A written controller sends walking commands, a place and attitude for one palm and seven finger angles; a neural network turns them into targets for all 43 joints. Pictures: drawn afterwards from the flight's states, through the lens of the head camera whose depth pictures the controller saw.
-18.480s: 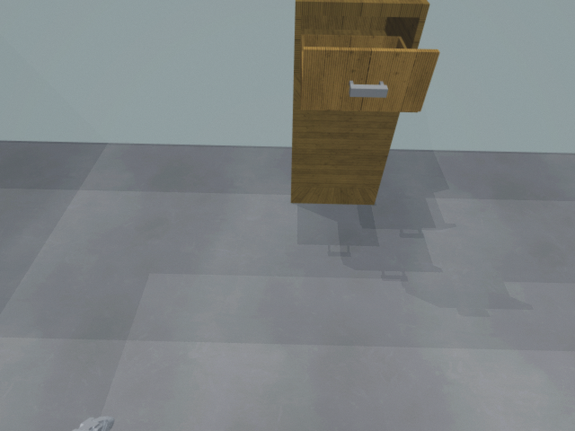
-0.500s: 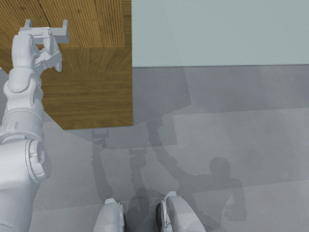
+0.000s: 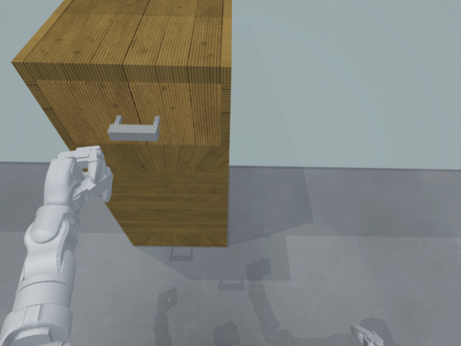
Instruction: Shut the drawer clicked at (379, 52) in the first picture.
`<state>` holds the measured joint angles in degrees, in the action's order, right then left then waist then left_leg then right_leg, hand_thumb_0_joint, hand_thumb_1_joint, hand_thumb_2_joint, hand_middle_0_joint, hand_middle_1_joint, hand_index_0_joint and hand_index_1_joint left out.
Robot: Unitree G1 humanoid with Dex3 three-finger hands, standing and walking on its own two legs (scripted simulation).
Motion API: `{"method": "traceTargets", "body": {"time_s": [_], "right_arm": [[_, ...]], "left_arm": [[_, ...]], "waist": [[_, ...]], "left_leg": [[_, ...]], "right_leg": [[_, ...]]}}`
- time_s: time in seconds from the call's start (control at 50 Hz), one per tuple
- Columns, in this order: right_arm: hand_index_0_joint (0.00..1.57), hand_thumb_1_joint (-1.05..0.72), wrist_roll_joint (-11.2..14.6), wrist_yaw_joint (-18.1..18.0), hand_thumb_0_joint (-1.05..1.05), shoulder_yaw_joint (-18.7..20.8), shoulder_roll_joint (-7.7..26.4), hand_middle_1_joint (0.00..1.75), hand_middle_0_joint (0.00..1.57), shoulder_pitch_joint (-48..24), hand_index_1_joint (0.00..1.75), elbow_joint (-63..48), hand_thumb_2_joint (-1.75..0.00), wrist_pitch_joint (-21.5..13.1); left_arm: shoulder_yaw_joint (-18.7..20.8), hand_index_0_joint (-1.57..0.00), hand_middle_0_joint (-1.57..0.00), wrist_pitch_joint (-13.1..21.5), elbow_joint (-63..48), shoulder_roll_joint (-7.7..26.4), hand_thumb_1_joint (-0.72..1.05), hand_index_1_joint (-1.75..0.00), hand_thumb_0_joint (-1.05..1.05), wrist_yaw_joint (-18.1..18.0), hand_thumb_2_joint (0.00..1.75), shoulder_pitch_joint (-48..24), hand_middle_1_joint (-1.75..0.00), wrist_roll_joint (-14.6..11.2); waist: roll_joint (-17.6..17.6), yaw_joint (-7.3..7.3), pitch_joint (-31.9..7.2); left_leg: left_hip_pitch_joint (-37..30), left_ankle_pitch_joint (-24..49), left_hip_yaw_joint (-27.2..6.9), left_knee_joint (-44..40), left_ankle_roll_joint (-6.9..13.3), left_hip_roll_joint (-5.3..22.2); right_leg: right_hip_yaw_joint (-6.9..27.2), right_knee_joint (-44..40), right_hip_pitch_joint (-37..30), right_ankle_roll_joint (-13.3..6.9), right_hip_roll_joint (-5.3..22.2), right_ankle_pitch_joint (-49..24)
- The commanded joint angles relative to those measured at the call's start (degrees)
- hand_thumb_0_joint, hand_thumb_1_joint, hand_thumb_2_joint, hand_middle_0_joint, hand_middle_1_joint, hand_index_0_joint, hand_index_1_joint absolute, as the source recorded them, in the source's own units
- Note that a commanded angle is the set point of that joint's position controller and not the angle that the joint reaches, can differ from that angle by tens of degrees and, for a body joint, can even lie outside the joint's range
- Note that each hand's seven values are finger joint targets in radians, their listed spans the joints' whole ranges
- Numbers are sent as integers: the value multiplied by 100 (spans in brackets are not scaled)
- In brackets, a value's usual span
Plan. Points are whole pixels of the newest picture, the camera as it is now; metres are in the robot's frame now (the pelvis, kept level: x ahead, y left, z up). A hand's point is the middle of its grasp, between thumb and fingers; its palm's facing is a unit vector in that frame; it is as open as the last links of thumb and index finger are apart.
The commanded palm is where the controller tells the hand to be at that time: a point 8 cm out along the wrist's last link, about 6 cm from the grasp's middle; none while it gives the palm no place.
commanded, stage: draw the hand back to the body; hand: left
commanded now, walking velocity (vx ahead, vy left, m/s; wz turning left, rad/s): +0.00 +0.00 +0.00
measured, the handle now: (136, 126) +0.56 +0.21 +0.03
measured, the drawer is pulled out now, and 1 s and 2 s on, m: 0.00 0.00 0.00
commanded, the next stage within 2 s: step back with the hand held close in 0.98 s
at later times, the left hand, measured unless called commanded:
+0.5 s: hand (36, 241) +0.24 +0.23 +0.15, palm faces +0.35 -0.89 -0.29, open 3.3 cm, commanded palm +0.19 +0.27 +0.17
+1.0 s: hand out of the picture +0.15 +0.24 +0.19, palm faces +0.45 -0.80 -0.39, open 3.3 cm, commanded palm +0.11 +0.27 +0.21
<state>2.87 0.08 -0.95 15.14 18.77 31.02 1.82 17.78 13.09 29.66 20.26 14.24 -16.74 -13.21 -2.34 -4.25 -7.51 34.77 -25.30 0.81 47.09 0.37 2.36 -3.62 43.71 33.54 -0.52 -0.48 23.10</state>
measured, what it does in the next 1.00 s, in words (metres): stands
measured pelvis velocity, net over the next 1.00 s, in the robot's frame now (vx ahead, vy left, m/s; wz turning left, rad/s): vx -0.02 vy -0.01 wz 0.03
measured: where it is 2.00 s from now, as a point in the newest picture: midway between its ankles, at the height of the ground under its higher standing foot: outside the picture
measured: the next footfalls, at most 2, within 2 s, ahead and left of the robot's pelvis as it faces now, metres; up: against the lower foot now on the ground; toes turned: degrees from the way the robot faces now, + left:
none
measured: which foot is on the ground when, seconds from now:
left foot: down 0.00-1.00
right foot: down 0.00-1.00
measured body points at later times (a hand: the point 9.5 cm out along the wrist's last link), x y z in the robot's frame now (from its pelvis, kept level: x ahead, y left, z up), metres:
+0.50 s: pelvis -0.01 +0.00 +0.03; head -0.02 -0.02 +0.48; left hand +0.21 +0.28 +0.17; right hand +0.19 -0.21 -0.05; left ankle -0.03 +0.11 -0.71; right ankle -0.02 -0.12 -0.71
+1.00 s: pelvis -0.02 -0.01 +0.04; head -0.04 -0.05 +0.48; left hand +0.12 +0.28 +0.21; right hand +0.18 -0.22 -0.05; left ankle -0.03 +0.11 -0.71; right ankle -0.02 -0.12 -0.71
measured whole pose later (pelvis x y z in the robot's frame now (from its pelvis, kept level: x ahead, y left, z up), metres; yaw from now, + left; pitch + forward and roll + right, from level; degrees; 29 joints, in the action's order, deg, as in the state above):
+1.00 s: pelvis -0.02 -0.01 +0.04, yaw +2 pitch -5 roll +0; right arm 0.7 -4.3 -1.2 13.3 11.2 35.6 -6.0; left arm 16.4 6.5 -24.4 17.6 -6.5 30.2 -3.6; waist -4.8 3.8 1.2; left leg 5.5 -15.0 0.3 25.3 -0.4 1.0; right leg -4.4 24.6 5.0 -1.1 0.2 14.9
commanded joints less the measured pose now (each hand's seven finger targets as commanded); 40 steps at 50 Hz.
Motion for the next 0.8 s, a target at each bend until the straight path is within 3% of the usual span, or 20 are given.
{"method": "traceTargets", "body": {"time_s": [0.0, 0.08, 0.1, 0.12, 0.14, 0.16, 0.2, 0.24, 0.3, 0.34, 0.38, 0.4, 0.5, 0.56, 0.6, 0.78], "right_arm": [[20, -90, 23, -125, 0, 301, 727, 30, 20, -16, 30, -682, -90, -404], [20, -90, 50, -211, 0, 243, 714, 30, 20, -426, 30, -760, -90, -558], [20, -90, 8, -297, 0, 257, 658, 30, 20, -810, 30, -782, -90, -462], [20, -90, -7, -354, 0, 214, 544, 30, 20, -928, 30, -868, -90, -456], [20, -90, -2, -386, 0, 209, 560, 30, 20, -965, 30, -861, -90, -462], [20, -90, 7, -403, 0, 187, 557, 30, 20, -1040, 30, -846, -90, -452], [20, -90, -25, -459, 0, 150, 563, 30, 20, -1118, 30, -796, -90, -417], [20, -90, -47, -488, 0, 106, 510, 30, 20, -1201, 30, -796, -90, -409], [20, -90, -71, -512, 0, 60, 482, 30, 20, -1377, 30, -736, -90, -437], [20, -90, -105, -511, 0, 25, 419, 30, 20, -1421, 30, -721, -90, -506], [20, -90, -131, -491, 0, 2, 402, 30, 20, -1460, 30, -687, -90, -584], [20, -90, -151, -487, 0, 3, 432, 30, 20, -1475, 30, -650, -90, -603], [20, -90, -201, -436, 0, 32, 408, 30, 20, -1548, 30, -591, -90, -704], [20, -90, -215, -407, 0, 56, 359, 30, 20, -1602, 30, -600, -90, -754], [20, -90, -227, -397, 0, 83, 361, 30, 20, -1617, 30, -579, -90, -784], [20, -90, -191, -437, 0, 140, 270, 30, 20, -1582, 30, -624, -90, -1039]], "left_arm": [[-80, -140, -140, 408, -2254, 854, 90, -160, 0, 141, 90, -1213, -160, -249], [46, -140, -140, 208, -2622, 910, 90, -160, 0, 163, 90, -823, -160, -327], [-119, -140, -140, 24, -3012, 1365, 90, -160, 0, -611, 90, -634, -160, 465], [-443, -140, -140, -149, -3147, 764, 90, -160, 0, -998, 90, -387, -160, 538], [-461, -140, -140, -291, -3090, 649, 90, -160, 0, -1211, 90, -59, -160, 550], [-564, -140, -140, -371, -3315, 578, 90, -160, 0, -1360, 90, 82, -160, 627], [-346, -140, -140, -502, -3552, 827, 90, -160, 0, -1618, 90, 367, -160, 712], [-286, -140, -140, -586, -3819, 818, 90, -160, 0, -1784, 90, 612, -160, 772], [-234, -140, -140, -654, -4200, 878, 90, -160, 0, -1929, 90, 799, -160, 822], [-318, -140, -140, -660, -4578, 740, 90, -160, 0, -1996, 90, 934, -160, 856], [-309, -140, -140, -664, -4832, 705, 90, -160, 0, -2051, 90, 1289, -160, 876], [-268, -140, -140, -675, -4902, 743, 90, -160, 0, -2058, 90, 1491, -160, 875], [-112, -140, -140, -664, -5325, 697, 90, -160, 0, -2068, 90, 2457, -160, 884], [37, -140, -140, -603, -5807, 719, 90, -160, 0, -2065, 90, 2912, -160, 879], [254, -140, -140, -577, -5959, 847, 90, -160, 0, -2067, 90, 3360, -160, 869], [557, -140, -140, -375, -7016, 866, 90, -160, 0, -2145, 90, 4504, -160, 869]], "waist": [[-541, 10, -1751], [-176, 110, -1384], [-191, 443, -1301], [-162, 298, -867], [85, 315, -571], [-174, 356, -577], [102, 425, -537], [203, 454, -588], [179, 486, -313], [-245, 495, -272], [-370, 535, -188], [-162, 558, -110], [70, 636, 169], [-68, 669, 236], [46, 716, 301], [-139, 756, 470]], "left_leg": [[-1656, 3257, -103, -498, 152, -130], [-1641, 2738, -173, -789, 119, -148], [-1870, 2689, -135, -1043, 141, -222], [-1944, 2369, -99, -1246, 116, -214], [-1825, 2064, -122, -1366, 99, -201], [-1919, 2026, -122, -1480, 93, -188], [-2045, 2038, -129, -1648, 120, -181], [-2232, 2158, -93, -1811, 126, -188], [-2385, 2022, -65, -2052, 138, -190], [-2660, 2143, -65, -2186, 118, -200], [-2788, 2225, -88, -2311, 96, -194], [-2766, 2223, -107, -2357, 109, -197], [-2879, 2363, -107, -2530, 110, -183], [-2911, 2413, -85, -2564, 109, -187], [-2887, 2356, -58, -2568, 116, -187], [-2881, 2104, -8, -2507, 108, -162]], "right_leg": [[91, -365, -1245, -47, -116, -3061], [9, -535, -1392, -42, -85, -2685], [204, -852, -1506, -132, 71, -2304], [167, -1027, -1400, -98, 60, -2125], [139, -1116, -1419, -84, 72, -1911], [157, -1177, -1586, -104, 103, -1854], [154, -1340, -1913, -112, 86, -1913], [152, -1444, -2247, -98, 113, -2090], [188, -1728, -2414, -88, 114, -1932], [175, -1835, -2529, -103, 128, -2001], [147, -1940, -2641, -114, 125, -2010], [149, -2024, -2710, -110, 102, -1990], [125, -2205, -2858, -90, 86, -2084], [130, -2225, -2931, -79, 119, -2137], [142, -2308, -2940, -63, 104, -2080], [187, -2409, -2789, -31, 125, -1842]]}}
